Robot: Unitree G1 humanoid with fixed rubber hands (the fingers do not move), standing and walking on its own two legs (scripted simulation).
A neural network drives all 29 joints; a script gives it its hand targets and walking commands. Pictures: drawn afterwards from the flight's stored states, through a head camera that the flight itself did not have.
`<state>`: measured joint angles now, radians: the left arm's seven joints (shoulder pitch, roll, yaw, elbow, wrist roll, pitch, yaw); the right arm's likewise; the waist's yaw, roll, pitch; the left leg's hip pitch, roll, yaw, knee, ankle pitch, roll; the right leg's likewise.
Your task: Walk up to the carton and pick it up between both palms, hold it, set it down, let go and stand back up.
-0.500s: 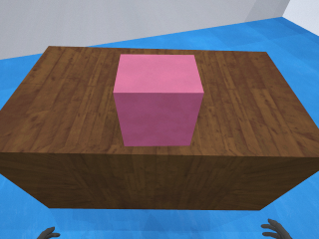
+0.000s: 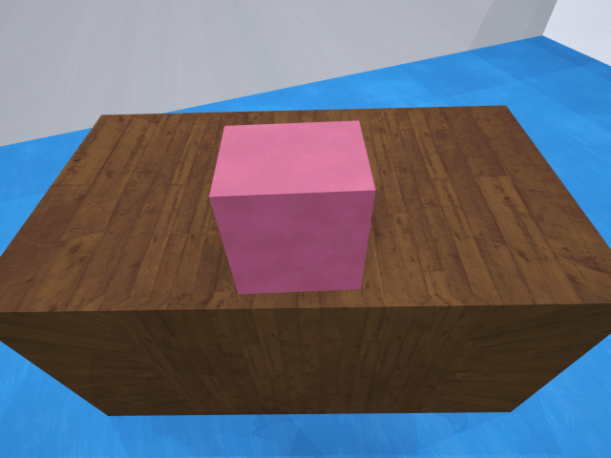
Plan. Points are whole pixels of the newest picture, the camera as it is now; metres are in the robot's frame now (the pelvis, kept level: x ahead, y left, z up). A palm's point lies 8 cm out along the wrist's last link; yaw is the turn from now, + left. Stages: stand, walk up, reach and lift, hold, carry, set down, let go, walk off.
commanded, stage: walk up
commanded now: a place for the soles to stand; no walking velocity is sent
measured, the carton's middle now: (295, 211) +0.54 +0.05 +0.00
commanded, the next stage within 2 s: none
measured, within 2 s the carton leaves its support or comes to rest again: neither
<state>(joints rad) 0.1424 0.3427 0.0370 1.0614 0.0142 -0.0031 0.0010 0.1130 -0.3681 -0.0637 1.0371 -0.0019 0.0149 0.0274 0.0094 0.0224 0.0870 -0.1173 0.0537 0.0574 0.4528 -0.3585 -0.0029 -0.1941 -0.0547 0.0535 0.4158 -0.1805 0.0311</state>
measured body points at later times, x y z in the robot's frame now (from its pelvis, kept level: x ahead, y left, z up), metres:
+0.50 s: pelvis +0.08 +0.02 -0.02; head +0.12 +0.02 +0.43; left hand +0.22 +0.31 -0.13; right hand +0.08 -0.28 -0.15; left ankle -0.01 +0.14 -0.74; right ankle +0.15 -0.10 -0.74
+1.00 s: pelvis +0.09 +0.02 +0.00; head +0.10 +0.03 +0.44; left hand +0.17 +0.33 -0.13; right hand +0.20 -0.28 -0.12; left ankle -0.01 +0.14 -0.74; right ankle +0.15 -0.10 -0.74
